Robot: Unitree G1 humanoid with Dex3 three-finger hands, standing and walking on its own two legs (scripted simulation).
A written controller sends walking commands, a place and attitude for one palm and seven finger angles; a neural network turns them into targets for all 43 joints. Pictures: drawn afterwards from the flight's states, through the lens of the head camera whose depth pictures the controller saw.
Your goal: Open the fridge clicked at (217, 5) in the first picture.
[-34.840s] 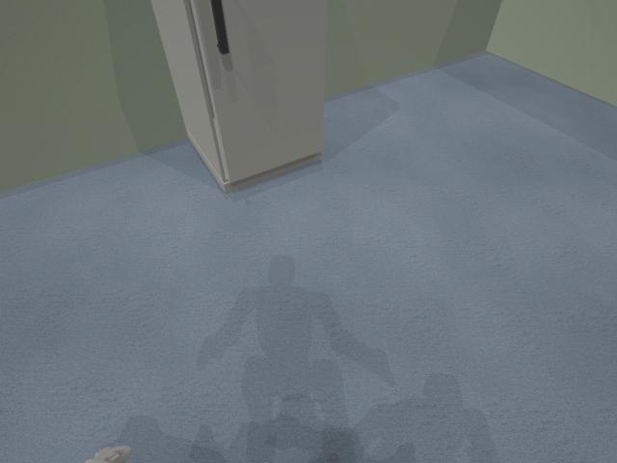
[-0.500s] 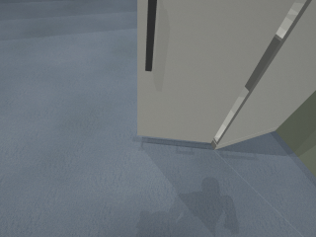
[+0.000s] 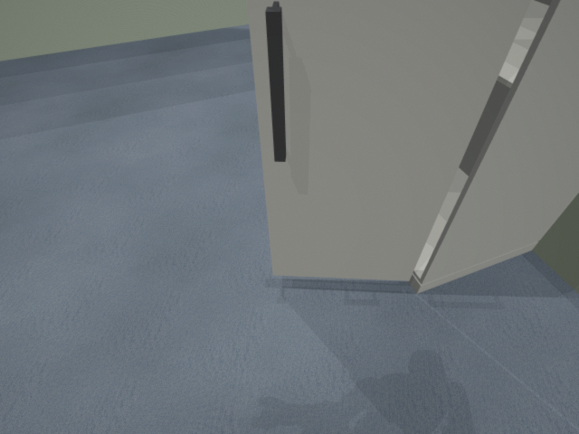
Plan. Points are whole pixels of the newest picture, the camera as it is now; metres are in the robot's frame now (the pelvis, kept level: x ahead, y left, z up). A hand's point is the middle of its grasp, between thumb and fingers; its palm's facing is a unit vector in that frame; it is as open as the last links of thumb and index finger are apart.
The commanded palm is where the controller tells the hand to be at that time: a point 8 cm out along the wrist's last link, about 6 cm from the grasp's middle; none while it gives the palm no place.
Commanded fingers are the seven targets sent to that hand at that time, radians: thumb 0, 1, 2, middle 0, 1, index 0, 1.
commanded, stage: let the arm hang, fingers relaxed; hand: left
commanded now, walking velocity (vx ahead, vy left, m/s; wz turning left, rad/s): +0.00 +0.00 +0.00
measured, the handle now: (278, 90) +0.77 +0.08 +0.10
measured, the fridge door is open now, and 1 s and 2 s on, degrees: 66 66 66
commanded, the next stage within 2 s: look to check the result in 0.22 s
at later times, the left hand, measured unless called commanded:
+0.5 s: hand out of the picture +0.10 +0.22 -0.15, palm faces -0.04 -0.94 -0.33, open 7.3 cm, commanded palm none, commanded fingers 0.00 0.90 0.90 -0.20 -0.30 -0.20 -0.30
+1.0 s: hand out of the picture +0.12 +0.22 -0.15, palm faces -0.02 -0.94 -0.34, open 7.3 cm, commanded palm none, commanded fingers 0.00 0.90 0.90 -0.20 -0.30 -0.20 -0.30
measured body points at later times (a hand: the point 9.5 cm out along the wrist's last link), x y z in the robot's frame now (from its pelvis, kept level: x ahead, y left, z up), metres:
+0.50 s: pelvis +0.02 -0.02 +0.00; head +0.04 -0.02 +0.45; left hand +0.11 +0.27 -0.13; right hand +0.08 -0.31 -0.14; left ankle +0.00 +0.11 -0.75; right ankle +0.03 -0.13 -0.75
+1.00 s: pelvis +0.03 -0.03 +0.00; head +0.04 -0.03 +0.45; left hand +0.12 +0.27 -0.13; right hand +0.11 -0.32 -0.13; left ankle +0.00 +0.11 -0.75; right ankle +0.03 -0.13 -0.75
